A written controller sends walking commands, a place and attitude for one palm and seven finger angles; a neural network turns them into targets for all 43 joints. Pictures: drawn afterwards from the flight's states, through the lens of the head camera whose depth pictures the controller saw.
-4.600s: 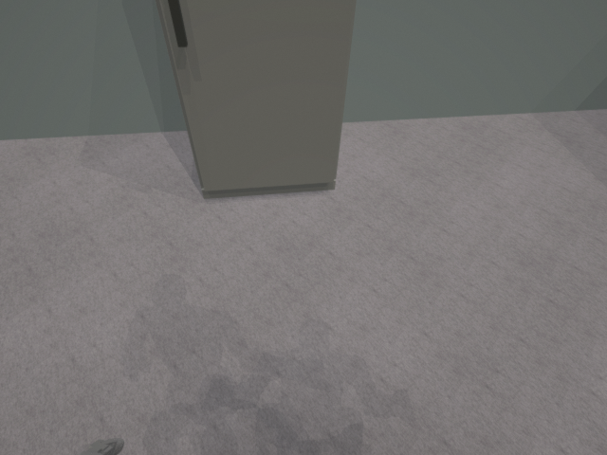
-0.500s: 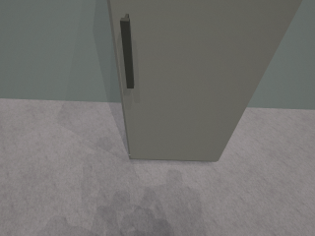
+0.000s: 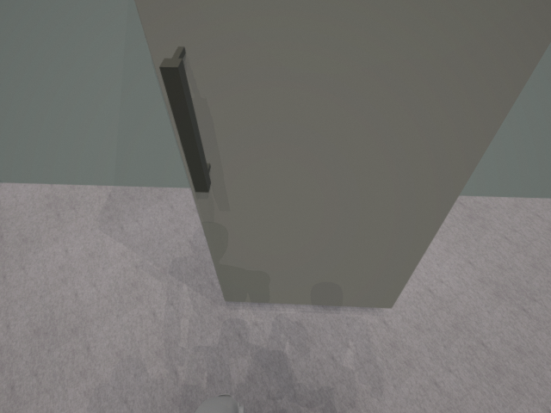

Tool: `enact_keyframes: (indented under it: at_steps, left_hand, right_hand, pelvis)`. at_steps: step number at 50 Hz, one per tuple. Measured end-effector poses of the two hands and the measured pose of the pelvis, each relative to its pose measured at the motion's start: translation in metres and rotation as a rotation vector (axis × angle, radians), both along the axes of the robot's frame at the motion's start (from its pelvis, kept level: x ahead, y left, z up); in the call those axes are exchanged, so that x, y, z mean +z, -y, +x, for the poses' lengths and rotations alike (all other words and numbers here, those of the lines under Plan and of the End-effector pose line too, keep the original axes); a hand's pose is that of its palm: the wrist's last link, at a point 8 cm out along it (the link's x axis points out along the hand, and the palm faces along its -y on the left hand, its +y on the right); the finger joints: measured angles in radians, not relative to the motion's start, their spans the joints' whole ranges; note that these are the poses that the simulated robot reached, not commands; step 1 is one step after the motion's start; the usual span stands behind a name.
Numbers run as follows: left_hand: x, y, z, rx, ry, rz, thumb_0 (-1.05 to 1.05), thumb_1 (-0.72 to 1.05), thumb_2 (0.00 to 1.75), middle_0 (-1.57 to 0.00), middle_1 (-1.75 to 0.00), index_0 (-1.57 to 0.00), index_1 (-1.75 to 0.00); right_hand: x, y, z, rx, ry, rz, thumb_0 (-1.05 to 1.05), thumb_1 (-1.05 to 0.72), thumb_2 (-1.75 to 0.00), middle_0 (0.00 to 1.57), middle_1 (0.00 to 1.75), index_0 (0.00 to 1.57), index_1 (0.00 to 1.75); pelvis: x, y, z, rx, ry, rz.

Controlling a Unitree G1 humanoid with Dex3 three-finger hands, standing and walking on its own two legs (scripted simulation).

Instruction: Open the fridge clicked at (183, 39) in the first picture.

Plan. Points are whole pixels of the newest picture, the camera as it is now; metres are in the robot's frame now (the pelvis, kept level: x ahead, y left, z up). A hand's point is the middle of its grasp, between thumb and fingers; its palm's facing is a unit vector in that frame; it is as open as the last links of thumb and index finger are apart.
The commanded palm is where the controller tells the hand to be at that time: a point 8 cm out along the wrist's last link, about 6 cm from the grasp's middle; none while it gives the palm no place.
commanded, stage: come to a stop and stand still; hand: left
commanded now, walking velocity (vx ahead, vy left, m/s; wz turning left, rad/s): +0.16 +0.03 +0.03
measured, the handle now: (192, 127) +0.55 +0.19 +0.12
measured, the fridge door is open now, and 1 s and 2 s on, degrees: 0 0 0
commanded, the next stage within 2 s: look again from close up in 1.56 s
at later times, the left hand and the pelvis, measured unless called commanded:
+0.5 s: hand out of the picture +0.09 +0.23 -0.19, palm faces +0.03 -0.97 -0.25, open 7.4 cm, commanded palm none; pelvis +0.03 +0.02 -0.01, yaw -3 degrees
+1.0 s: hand out of the picture -0.01 +0.16 -0.16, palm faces +0.08 -0.96 -0.25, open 7.3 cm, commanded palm none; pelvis +0.01 -0.02 +0.00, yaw -1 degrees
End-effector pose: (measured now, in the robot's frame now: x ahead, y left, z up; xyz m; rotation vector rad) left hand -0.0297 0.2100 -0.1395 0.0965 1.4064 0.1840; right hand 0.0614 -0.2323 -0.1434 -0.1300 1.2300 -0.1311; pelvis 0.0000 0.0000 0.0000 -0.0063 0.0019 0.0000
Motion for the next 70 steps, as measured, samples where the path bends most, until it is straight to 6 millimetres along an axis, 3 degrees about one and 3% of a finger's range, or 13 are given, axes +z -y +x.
enact_keyframes:
  at_steps: [7,9,12,16,22,28,33,38,44,48,56,63,70]
  left_hand:
    - [-0.018,0.001,-0.005,0.073,-0.118,-0.072,0.0,0.91,0.9,-0.2,-0.3,-0.2,-0.3]
    - [-0.026,-0.005,0.0,0.079,-0.149,-0.081,0.01,0.91,0.9,-0.2,-0.3,-0.2,-0.3]
    - [-0.028,-0.015,0.016,0.059,-0.163,-0.075,0.01,0.91,0.9,-0.2,-0.3,-0.2,-0.3]
    - [-0.025,-0.034,0.047,0.009,-0.128,-0.038,0.01,0.91,0.9,-0.2,-0.3,-0.2,-0.3]
    - [-0.019,-0.061,0.093,-0.042,0.006,0.047,0.01,0.91,0.9,-0.2,-0.3,-0.2,-0.3]
    - [-0.005,-0.053,0.116,-0.085,0.133,0.102,0.0,0.91,0.9,-0.2,-0.3,-0.2,-0.3]
    - [0.005,-0.019,0.1,-0.108,0.178,0.125,0.0,0.91,0.9,-0.2,-0.3,-0.2,-0.3]
    - [0.019,0.012,0.072,-0.098,0.115,0.093,0.0,0.91,0.9,-0.2,-0.3,-0.2,-0.3]
    - [0.023,0.016,0.049,-0.052,0.072,0.091,0.01,0.92,0.9,-0.21,-0.3,-0.2,-0.3]
    - [0.019,0.009,0.028,-0.004,0.037,0.089,0.01,0.91,0.9,-0.21,-0.3,-0.2,-0.3]
    - [-0.014,-0.027,-0.01,0.037,-0.094,0.032,0.01,0.91,0.9,-0.21,-0.3,-0.2,-0.3]
    - [-0.019,-0.042,0.013,-0.003,-0.067,0.017,0.01,0.91,0.9,-0.2,-0.3,-0.2,-0.3]
    - [-0.009,-0.042,0.048,-0.049,0.024,0.023,0.01,0.91,0.9,-0.2,-0.3,-0.2,-0.3]
  right_hand:
    - [0.004,-0.036,0.087,0.09,0.074,-0.014,0.01,-0.91,-0.9,0.2,0.3,0.19,0.29]
    - [0.002,-0.049,0.101,0.098,0.088,-0.023,0.01,-0.91,-0.89,0.2,0.3,0.19,0.29]
    - [0.004,-0.064,0.107,0.081,0.084,-0.02,0.01,-0.91,-0.89,0.2,0.3,0.19,0.3]
    - [0.005,-0.067,0.098,0.014,0.076,-0.023,-0.01,-0.92,-0.89,0.21,0.3,0.2,0.3]
    - [0.01,-0.031,0.067,-0.026,0.043,-0.076,-0.02,-0.93,-0.89,0.21,0.3,0.2,0.3]
    - [0.001,0.011,0.015,-0.066,-0.01,-0.08,-0.01,-0.92,-0.89,0.21,0.3,0.2,0.3]
    - [-0.02,0.038,-0.029,-0.098,-0.075,-0.023,0.0,-0.91,-0.89,0.2,0.3,0.19,0.3]
    - [-0.013,0.043,-0.062,-0.114,-0.146,0.028,0.01,-0.91,-0.89,0.2,0.3,0.19,0.29]
    - [-0.01,0.04,-0.092,-0.078,-0.25,0.037,0.01,-0.91,-0.89,0.2,0.3,0.19,0.29]
    - [-0.009,0.033,-0.084,-0.035,-0.281,0.018,0.01,-0.91,-0.89,0.2,0.3,0.19,0.29]
    - [-0.007,-0.002,-0.017,0.004,-0.082,-0.047,0.01,-0.91,-0.89,0.2,0.3,0.19,0.29]
    - [0.001,-0.034,0.016,0.019,0.013,-0.038,0.0,-0.92,-0.89,0.2,0.3,0.19,0.3]
    - [-0.004,-0.04,0.017,-0.017,0.017,-0.013,0.0,-0.94,-0.89,0.21,0.3,0.2,0.3]
  pelvis:
    - [-0.01,-0.022,0.045,0.003,0.011,-0.024]
    - [-0.014,-0.029,0.056,0.002,0.016,-0.016]
    - [-0.013,-0.036,0.063,-0.026,0.024,-0.002]
    - [-0.009,-0.039,0.057,-0.03,0.02,-0.009]
    - [-0.007,-0.027,0.039,-0.043,0.01,-0.013]
    - [-0.011,-0.004,0.021,-0.041,0.019,-0.007]
    - [-0.015,0.021,0.01,-0.032,0.037,0.024]
    - [0.003,0.032,0.009,-0.06,0.013,0.066]
    - [0.006,0.034,0.007,-0.026,-0.007,0.063]
    - [0.005,0.025,0.006,-0.011,-0.011,0.058]
    - [-0.012,-0.012,0.005,-0.012,-0.003,0.015]
    - [-0.009,-0.024,0.01,-0.032,0.012,0.036]
    - [-0.005,-0.033,0.015,-0.035,0.019,0.013]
